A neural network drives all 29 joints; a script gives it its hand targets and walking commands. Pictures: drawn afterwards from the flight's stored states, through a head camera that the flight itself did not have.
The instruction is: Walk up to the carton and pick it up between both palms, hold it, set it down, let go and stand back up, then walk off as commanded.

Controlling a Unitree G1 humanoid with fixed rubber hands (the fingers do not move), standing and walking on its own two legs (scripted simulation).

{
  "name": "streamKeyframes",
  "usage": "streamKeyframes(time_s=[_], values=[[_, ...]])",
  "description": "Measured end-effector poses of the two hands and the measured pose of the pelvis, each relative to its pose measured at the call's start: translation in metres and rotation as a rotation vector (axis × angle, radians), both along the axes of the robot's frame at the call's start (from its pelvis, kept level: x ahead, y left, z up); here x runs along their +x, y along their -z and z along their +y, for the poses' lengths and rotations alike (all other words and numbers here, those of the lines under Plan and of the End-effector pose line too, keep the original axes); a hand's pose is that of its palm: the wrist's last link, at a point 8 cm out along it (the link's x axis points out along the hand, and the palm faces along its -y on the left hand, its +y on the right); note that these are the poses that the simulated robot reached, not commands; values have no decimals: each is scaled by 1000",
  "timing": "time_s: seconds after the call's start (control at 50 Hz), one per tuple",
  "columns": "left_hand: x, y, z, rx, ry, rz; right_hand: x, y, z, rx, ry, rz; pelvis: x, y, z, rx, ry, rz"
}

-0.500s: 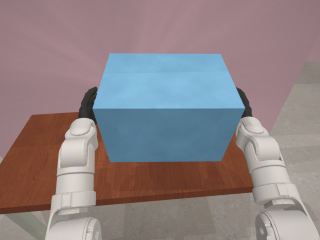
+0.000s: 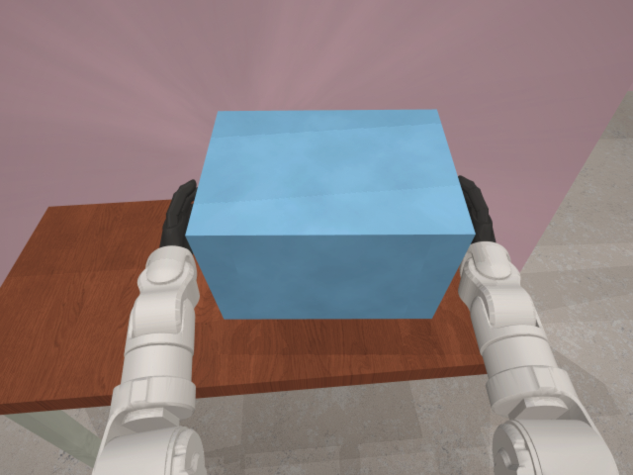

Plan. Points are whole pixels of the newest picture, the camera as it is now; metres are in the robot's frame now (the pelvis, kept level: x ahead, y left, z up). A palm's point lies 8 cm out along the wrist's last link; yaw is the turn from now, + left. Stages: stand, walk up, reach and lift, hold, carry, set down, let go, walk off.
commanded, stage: set down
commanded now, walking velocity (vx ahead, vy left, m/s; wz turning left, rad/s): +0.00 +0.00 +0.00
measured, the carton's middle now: (327, 217) +0.41 -0.02 +0.13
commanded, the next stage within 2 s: none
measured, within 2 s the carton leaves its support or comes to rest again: neither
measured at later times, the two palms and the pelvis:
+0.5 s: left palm (190, 248) +0.40 +0.17 +0.10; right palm (468, 252) +0.36 -0.20 +0.09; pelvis +0.01 +0.01 +0.00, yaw +0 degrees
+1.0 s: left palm (200, 253) +0.41 +0.16 +0.07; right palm (468, 269) +0.36 -0.21 +0.07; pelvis +0.01 +0.01 +0.00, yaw +0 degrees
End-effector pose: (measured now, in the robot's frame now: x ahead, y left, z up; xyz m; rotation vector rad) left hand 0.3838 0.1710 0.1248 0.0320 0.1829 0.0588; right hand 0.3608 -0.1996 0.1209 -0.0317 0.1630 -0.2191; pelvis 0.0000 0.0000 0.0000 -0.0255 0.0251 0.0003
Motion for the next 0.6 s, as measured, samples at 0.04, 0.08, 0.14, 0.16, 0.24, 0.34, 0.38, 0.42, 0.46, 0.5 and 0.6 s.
streamKeyframes(time_s=[0.04,0.08,0.14,0.16,0.24,0.34,0.38,0.42,0.46,0.5,0.6], values=[[3,4,0,-2,2,6,2,3,1,-1,2,5,2,0,0,0,0,3],[5,6,1,-2,4,8,3,6,1,-2,5,7,4,0,1,-1,0,6],[8,9,2,-4,7,7,5,10,3,-1,10,6,6,-1,3,-3,0,9],[9,9,3,-4,8,7,5,11,3,0,12,5,7,-1,3,-3,0,10],[13,13,4,-6,13,10,7,15,4,-3,18,8,10,-1,5,-5,-1,14],[16,20,3,-8,22,25,6,21,3,-5,28,22,12,-1,6,-6,-1,17],[17,23,1,-9,27,29,6,24,2,-6,33,26,13,-1,6,-7,-1,18],[18,25,0,-10,31,33,5,26,1,-7,37,29,14,-1,6,-7,-1,19],[19,28,-1,-10,36,36,4,27,0,-8,42,32,14,-1,7,-7,-1,20],[20,30,-2,-11,40,39,3,29,-1,-9,47,34,14,-1,7,-7,-1,20],[22,34,-6,-12,51,49,1,34,-4,-7,59,43,14,-1,7,-7,-1,20]])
